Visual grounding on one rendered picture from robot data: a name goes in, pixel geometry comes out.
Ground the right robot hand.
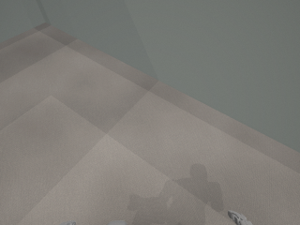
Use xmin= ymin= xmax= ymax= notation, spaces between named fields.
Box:
xmin=228 ymin=210 xmax=253 ymax=225

